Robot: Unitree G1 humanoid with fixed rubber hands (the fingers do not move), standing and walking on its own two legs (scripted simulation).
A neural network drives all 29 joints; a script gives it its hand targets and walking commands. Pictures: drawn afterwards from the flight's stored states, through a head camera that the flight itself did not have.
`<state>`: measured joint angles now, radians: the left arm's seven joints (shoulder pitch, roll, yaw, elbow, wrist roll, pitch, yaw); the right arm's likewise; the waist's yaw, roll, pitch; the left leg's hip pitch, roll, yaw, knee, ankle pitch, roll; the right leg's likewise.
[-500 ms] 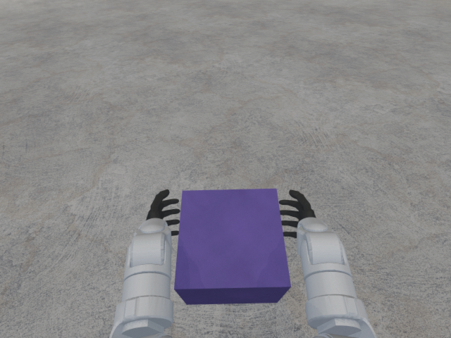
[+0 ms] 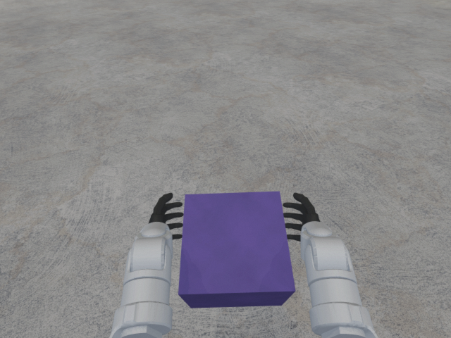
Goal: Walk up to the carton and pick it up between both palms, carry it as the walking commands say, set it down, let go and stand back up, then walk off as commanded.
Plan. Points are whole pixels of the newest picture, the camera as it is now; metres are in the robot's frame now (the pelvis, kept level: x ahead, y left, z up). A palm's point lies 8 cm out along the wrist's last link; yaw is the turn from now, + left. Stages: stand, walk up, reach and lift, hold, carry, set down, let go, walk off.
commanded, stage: reach and lift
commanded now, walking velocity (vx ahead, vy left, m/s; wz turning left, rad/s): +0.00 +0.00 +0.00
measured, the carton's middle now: (234, 251) +0.31 +0.00 -0.03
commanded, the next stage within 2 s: hold in 0.72 s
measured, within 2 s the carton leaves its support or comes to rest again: neither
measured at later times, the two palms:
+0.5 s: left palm (156, 236) +0.29 +0.14 +0.05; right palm (311, 238) +0.29 -0.14 +0.05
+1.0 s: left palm (156, 240) +0.28 +0.14 +0.06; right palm (313, 239) +0.28 -0.14 +0.05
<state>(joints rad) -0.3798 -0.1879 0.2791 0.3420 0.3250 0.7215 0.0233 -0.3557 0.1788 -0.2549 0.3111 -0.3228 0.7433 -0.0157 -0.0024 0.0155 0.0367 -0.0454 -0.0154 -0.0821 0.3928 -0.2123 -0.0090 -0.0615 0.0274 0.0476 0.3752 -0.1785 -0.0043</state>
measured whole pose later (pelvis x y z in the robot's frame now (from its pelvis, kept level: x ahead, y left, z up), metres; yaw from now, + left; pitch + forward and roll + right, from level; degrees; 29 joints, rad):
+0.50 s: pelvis +0.00 +0.01 +0.00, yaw +0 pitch -8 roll +0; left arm -0.33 -0.17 0.23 0.30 0.30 0.74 0.02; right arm -0.30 0.16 -0.21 0.26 -0.30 0.76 0.00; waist -0.01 0.01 0.03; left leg -0.04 -0.02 -0.07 0.39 -0.21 0.00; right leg -0.06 0.02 0.06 0.38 -0.18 0.00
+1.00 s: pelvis -0.01 +0.00 +0.00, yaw +0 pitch -9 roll +0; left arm -0.34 -0.17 0.25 0.32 0.31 0.74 0.00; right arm -0.33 0.17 -0.23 0.30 -0.31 0.76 -0.02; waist 0.00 0.01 0.03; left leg -0.05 -0.02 -0.08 0.42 -0.21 -0.01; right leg -0.07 0.03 0.05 0.41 -0.18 0.00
